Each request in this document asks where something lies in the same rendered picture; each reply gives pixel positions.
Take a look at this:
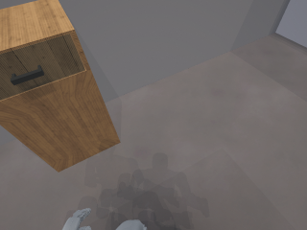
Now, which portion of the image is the handle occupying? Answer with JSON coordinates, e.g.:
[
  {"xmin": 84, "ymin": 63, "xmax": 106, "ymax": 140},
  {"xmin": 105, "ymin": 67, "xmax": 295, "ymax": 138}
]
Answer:
[{"xmin": 10, "ymin": 65, "xmax": 44, "ymax": 85}]

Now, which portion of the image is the left robot hand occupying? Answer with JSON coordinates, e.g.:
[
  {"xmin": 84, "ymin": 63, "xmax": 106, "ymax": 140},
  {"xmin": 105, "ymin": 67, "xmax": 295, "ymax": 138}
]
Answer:
[{"xmin": 62, "ymin": 208, "xmax": 91, "ymax": 230}]

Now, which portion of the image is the left robot thigh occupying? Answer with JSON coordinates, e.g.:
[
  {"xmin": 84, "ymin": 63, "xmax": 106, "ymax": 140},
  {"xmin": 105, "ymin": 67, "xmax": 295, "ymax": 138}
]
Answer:
[{"xmin": 116, "ymin": 219, "xmax": 147, "ymax": 230}]

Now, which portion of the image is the drawer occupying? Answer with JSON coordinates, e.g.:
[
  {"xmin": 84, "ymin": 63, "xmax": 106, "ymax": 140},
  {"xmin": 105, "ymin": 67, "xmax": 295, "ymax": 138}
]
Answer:
[{"xmin": 0, "ymin": 34, "xmax": 85, "ymax": 101}]

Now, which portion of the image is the cabinet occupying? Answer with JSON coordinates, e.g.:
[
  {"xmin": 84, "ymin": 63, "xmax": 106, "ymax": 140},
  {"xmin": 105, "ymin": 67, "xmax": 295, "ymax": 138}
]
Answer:
[{"xmin": 0, "ymin": 0, "xmax": 121, "ymax": 173}]

